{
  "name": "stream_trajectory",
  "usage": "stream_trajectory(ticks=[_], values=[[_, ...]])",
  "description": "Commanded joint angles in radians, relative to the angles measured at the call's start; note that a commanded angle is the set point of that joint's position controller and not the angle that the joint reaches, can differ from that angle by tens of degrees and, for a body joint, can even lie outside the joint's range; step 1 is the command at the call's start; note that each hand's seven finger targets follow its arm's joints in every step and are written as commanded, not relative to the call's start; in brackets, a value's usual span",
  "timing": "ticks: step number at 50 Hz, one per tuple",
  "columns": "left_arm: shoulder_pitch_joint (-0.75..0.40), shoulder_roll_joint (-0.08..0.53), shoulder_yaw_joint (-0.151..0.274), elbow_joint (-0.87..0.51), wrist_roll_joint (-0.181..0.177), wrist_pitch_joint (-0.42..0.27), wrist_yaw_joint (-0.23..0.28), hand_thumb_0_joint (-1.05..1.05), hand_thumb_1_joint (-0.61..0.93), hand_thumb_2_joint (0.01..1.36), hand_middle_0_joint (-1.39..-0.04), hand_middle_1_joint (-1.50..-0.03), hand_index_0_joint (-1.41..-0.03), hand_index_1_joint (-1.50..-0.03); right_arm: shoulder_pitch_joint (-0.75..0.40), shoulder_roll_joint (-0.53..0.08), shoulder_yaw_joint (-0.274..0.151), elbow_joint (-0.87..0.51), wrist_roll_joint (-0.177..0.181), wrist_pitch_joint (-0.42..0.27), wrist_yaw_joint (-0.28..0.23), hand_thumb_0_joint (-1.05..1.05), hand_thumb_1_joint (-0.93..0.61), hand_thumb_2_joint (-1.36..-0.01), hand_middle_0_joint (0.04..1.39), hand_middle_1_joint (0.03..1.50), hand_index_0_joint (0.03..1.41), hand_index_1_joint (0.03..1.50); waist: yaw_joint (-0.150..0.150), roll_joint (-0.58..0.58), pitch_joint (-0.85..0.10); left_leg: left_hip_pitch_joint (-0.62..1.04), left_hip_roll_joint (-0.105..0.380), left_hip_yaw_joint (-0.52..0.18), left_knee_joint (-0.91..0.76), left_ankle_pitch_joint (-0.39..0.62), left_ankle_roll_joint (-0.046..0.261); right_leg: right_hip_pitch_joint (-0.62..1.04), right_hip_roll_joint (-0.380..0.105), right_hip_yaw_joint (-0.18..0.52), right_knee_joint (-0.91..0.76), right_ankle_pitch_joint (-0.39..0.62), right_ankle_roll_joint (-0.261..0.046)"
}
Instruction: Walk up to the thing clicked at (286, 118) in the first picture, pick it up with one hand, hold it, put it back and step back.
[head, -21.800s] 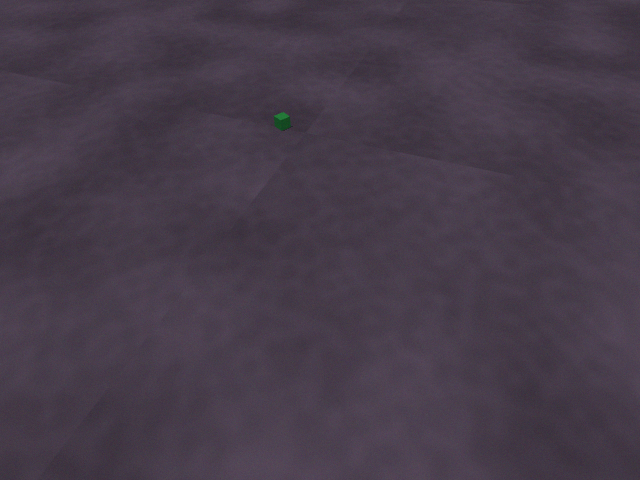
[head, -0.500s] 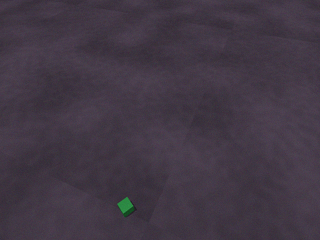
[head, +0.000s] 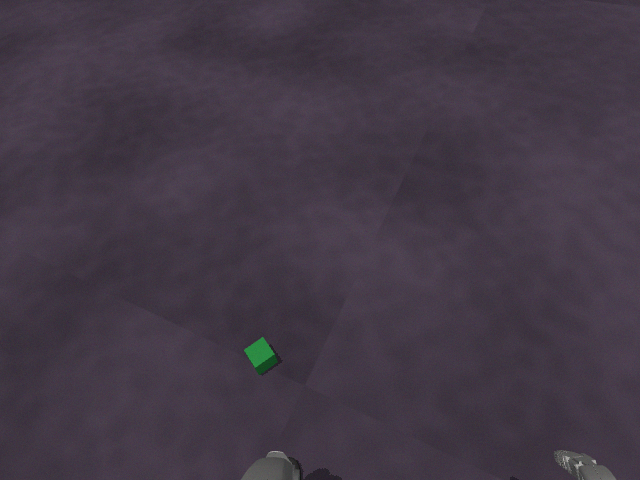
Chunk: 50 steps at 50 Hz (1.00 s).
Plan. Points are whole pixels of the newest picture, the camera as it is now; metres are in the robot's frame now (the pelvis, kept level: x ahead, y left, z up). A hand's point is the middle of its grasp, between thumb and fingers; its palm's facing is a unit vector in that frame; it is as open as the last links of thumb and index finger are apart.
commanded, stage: walk up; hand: left
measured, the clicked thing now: (261, 356) +0.54 +0.25 -0.72
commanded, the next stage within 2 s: none
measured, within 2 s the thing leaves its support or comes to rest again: neither
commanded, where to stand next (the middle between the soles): +0.10 +0.02 m, yaw -2 degrees
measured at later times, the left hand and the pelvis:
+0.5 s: hand out of the picture +0.03 +0.29 -0.13, palm faces +0.07 -0.93 -0.37, open 7.4 cm; pelvis +0.01 +0.02 +0.02, yaw +5 degrees
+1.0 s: hand out of the picture +0.10 +0.31 -0.14, palm faces +0.05 -0.90 -0.44, open 7.4 cm; pelvis -0.01 +0.03 -0.01, yaw +4 degrees
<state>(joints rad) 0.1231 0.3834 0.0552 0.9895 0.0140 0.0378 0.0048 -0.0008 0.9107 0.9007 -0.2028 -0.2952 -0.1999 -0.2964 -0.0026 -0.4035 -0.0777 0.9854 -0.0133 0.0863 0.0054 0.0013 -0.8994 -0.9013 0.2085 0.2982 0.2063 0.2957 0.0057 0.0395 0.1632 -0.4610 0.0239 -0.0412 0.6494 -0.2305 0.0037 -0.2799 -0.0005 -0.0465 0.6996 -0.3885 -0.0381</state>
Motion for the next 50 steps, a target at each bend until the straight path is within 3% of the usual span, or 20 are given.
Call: stream_trajectory(ticks=[1, 3, 5, 11, 14, 16, 17, 19, 21, 25, 28, 32, 33, 34, 35, 36, 39, 44, 48, 50], values=[[-0.011, 0.355, 0.09, -0.119, 0.045, -0.033, 0.021, 0.0, 0.9, 0.9, -0.2, -0.3, -0.2, -0.3, 0.039, -0.158, -0.038, -0.113, -0.009, -0.011, -0.016, 0.0, -0.9, -0.9, 0.2, 0.3, 0.2, 0.3, 0.02, -0.233, -0.103, -0.01, -0.093, -0.145, 0.499, -0.368, 0.005, -0.17, -0.451, 0.519, -0.432, 0.273, -0.253], [-0.114, 0.269, 0.079, -0.153, 0.038, -0.04, 0.022, 0.0, 0.9, 0.9, -0.2, -0.3, -0.2, -0.3, 0.125, -0.182, -0.052, -0.077, 0.009, -0.018, -0.008, 0.0, -0.9, -0.9, 0.2, 0.3, 0.2, 0.3, -0.046, -0.161, -0.108, 0.014, -0.111, -0.149, 0.577, -0.255, -0.006, -0.124, -0.304, 0.3, -0.379, 0.311, -0.177], [-0.067, 0.223, 0.071, -0.145, 0.039, -0.056, 0.024, 0.0, 0.9, 0.9, -0.2, -0.3, -0.2, -0.3, 0.165, -0.174, -0.043, -0.072, 0.012, -0.028, 0.001, 0.0, -0.9, -0.9, 0.2, 0.3, 0.2, 0.3, -0.027, -0.126, -0.193, -0.021, -0.102, -0.142, 0.512, -0.156, -0.019, 0.067, -0.216, 0.219, -0.354, 0.167, -0.108], [0.195, 0.277, 0.105, -0.128, 0.033, -0.076, 0.001, 0.0, 0.9, 0.9, -0.2, -0.3, -0.2, -0.3, 0.037, -0.186, -0.016, -0.145, -0.025, -0.081, 0.022, 0.0, -0.9, -0.9, 0.2, 0.3, 0.2, 0.3, 0.119, -0.241, -0.146, -0.167, -0.016, -0.036, 0.062, -0.298, -0.018, 0.438, -0.309, 0.333, -0.396, -0.101, -0.186], [0.194, 0.301, 0.107, -0.147, 0.028, -0.072, -0.019, 0.0, 0.9, 0.9, -0.2, -0.3, -0.2, -0.3, 0.091, -0.176, -0.026, -0.129, -0.031, -0.111, 0.026, 0.0, -0.9, -0.9, 0.2, 0.3, 0.2, 0.3, 0.079, -0.22, -0.085, 0.035, -0.016, 0.023, -0.099, -0.3, 0.015, 0.248, -0.287, 0.25, -0.381, 0.028, -0.172], [0.126, 0.278, 0.087, -0.18, 0.021, -0.066, -0.025, 0.0, 0.9, 0.9, -0.2, -0.3, -0.2, -0.3, 0.222, -0.152, -0.034, -0.085, -0.023, -0.122, 0.026, 0.0, -0.9, -0.9, 0.2, 0.3, 0.2, 0.3, -0.008, -0.163, -0.127, 0.297, -0.06, 0.106, -0.273, -0.052, 0.033, 0.096, -0.217, 0.118, -0.278, 0.133, -0.112], [0.087, 0.221, 0.069, -0.203, 0.016, -0.064, -0.024, 0.0, 0.9, 0.9, -0.2, -0.3, -0.2, -0.3, 0.311, -0.155, -0.043, -0.06, -0.023, -0.129, 0.017, 0.0, -0.9, -0.9, 0.2, 0.3, 0.2, 0.3, -0.059, -0.098, -0.177, 0.465, -0.051, 0.088, -0.337, 0.042, 0.042, 0.017, -0.159, 0.042, -0.148, 0.188, -0.067], [0.025, 0.124, 0.042, -0.247, 0.007, -0.059, -0.022, 0.0, 0.9, 0.9, -0.2, -0.3, -0.2, -0.3, 0.364, -0.314, -0.078, -0.077, -0.043, -0.136, 0.0, 0.0, -0.9, -0.9, 0.2, 0.3, 0.2, 0.3, -0.1, 0.196, -0.154, 0.585, 0.31, -0.505, -0.44, -0.259, 0.187, -0.411, 0.042, -0.027, 0.183, -0.193, 0.02], [0.046, 0.233, 0.065, -0.218, 0.011, -0.063, -0.021, 0.0, 0.9, 0.9, -0.2, -0.3, -0.2, -0.3, 0.284, -0.302, -0.073, -0.111, -0.018, -0.135, -0.001, 0.0, -0.9, -0.9, 0.2, 0.3, 0.2, 0.3, -0.067, 0.105, -0.026, 0.344, 0.352, -0.47, -0.442, -0.291, 0.287, -0.305, -0.058, 0.122, 0.281, -0.16, 0.005], [0.144, 0.19, 0.05, -0.165, 0.0, -0.074, -0.027, 0.0, 0.9, 0.9, -0.2, -0.3, -0.2, -0.3, 0.261, -0.217, -0.038, -0.149, -0.008, -0.155, -0.008, 0.0, -0.9, -0.9, 0.2, 0.3, 0.2, 0.3, -0.03, 0.118, -0.072, 0.466, 0.216, -0.144, -0.301, 0.361, 0.197, -0.293, -0.033, 0.107, 0.164, -0.057, 0.02], [0.138, 0.159, 0.035, -0.148, -0.007, -0.084, -0.018, 0.0, 0.9, 0.9, -0.2, -0.3, -0.2, -0.3, 0.176, -0.199, -0.023, -0.173, -0.006, -0.132, -0.011, 0.0, -0.9, -0.9, 0.2, 0.3, 0.2, 0.3, -0.015, 0.155, -0.074, 0.272, 0.183, -0.023, -0.215, 0.538, 0.159, -0.055, -0.034, 0.022, -0.013, 0.066, 0.03], [0.201, 0.227, 0.061, -0.098, -0.005, -0.092, 0.014, 0.0, 0.9, 0.9, -0.2, -0.3, -0.2, -0.3, 0.139, -0.151, -0.007, -0.199, 0.03, -0.082, -0.012, 0.0, -0.9, -0.9, 0.2, 0.3, 0.2, 0.3, 0.046, 0.017, -0.137, 0.104, 0.064, 0.065, 0.065, 0.267, 0.074, 0.215, -0.011, 0.04, -0.213, 0.465, 0.005], [0.208, 0.297, 0.082, -0.11, 0.001, -0.097, 0.02, 0.0, 0.9, 0.9, -0.2, -0.3, -0.2, -0.3, 0.198, -0.116, 0.001, -0.197, 0.039, -0.07, -0.012, 0.0, -0.9, -0.9, 0.2, 0.3, 0.2, 0.3, 0.045, -0.173, -0.189, 0.029, -0.019, 0.093, 0.243, -0.018, 0.032, 0.262, -0.197, 0.279, -0.269, 0.641, -0.052], [0.178, 0.318, 0.075, -0.14, 0.005, -0.099, 0.024, 0.0, 0.9, 0.9, -0.2, -0.3, -0.2, -0.3, 0.237, -0.113, 0.002, -0.184, 0.031, -0.044, -0.02, 0.0, -0.9, -0.9, 0.2, 0.3, 0.2, 0.3, 0.019, -0.188, -0.205, 0.064, -0.055, -0.014, 0.399, -0.366, 0.029, 0.141, -0.381, 0.528, -0.373, 0.601, -0.145], [0.117, 0.35, 0.079, -0.16, 0.007, -0.092, 0.029, 0.0, 0.9, 0.9, -0.2, -0.3, -0.2, -0.3, 0.26, -0.166, -0.019, -0.175, 0.026, -0.021, -0.028, 0.0, -0.9, -0.9, 0.2, 0.3, 0.2, 0.3, 0.009, -0.17, -0.174, 0.126, -0.031, -0.067, 0.496, -0.418, 0.025, 0.011, -0.416, 0.577, -0.387, 0.414, -0.227], [0.091, 0.334, 0.078, -0.166, 0.01, -0.086, 0.032, 0.0, 0.9, 0.9, -0.2, -0.3, -0.2, -0.3, 0.261, -0.181, -0.028, -0.165, 0.025, -0.016, -0.027, 0.0, -0.9, -0.9, 0.2, 0.3, 0.2, 0.3, -0.004, -0.164, -0.146, 0.129, -0.014, -0.074, 0.516, -0.412, 0.026, -0.041, -0.383, 0.559, -0.376, 0.32, -0.233], [0.038, 0.293, 0.073, -0.18, 0.008, -0.071, 0.035, 0.0, 0.9, 0.9, -0.2, -0.3, -0.2, -0.3, 0.288, -0.192, -0.039, -0.135, 0.016, -0.016, -0.016, 0.0, -0.9, -0.9, 0.2, 0.3, 0.2, 0.3, -0.015, -0.171, -0.181, 0.082, -0.016, -0.085, 0.551, -0.306, 0.017, -0.041, -0.273, 0.362, -0.342, 0.128, -0.161], [0.044, 0.269, 0.075, -0.191, 0.028, -0.059, 0.035, 0.0, 0.9, 0.9, -0.2, -0.3, -0.2, -0.3, 0.259, -0.179, -0.028, -0.131, 0.001, -0.026, -0.002, 0.0, -0.9, -0.9, 0.2, 0.3, 0.2, 0.3, 0.029, -0.23, -0.235, 0.07, -0.015, 0.006, 0.26, -0.317, -0.007, 0.034, -0.211, 0.286, -0.307, -0.045, -0.15], [-0.014, 0.273, 0.072, -0.197, 0.008, -0.028, 0.021, 0.0, 0.9, 0.9, -0.2, -0.3, -0.2, -0.3, 0.341, -0.175, -0.033, -0.072, -0.007, -0.053, -0.005, 0.0, -0.9, -0.9, 0.2, 0.3, 0.2, 0.3, -0.007, -0.253, -0.225, 0.236, -0.042, 0.087, -0.065, -0.163, -0.001, -0.07, -0.205, 0.262, -0.208, 0.026, -0.122], [0.012, 0.202, 0.05, -0.198, -0.006, -0.012, 0.017, 0.0, 0.9, 0.9, -0.2, -0.3, -0.2, -0.3, 0.326, -0.226, -0.05, -0.075, -0.035, -0.065, -0.011, 0.0, -0.9, -0.9, 0.2, 0.3, 0.2, 0.3, -0.013, -0.072, -0.167, 0.263, 0.053, -0.117, -0.239, -0.231, 0.045, -0.231, -0.106, 0.227, -0.019, -0.034, -0.049]])
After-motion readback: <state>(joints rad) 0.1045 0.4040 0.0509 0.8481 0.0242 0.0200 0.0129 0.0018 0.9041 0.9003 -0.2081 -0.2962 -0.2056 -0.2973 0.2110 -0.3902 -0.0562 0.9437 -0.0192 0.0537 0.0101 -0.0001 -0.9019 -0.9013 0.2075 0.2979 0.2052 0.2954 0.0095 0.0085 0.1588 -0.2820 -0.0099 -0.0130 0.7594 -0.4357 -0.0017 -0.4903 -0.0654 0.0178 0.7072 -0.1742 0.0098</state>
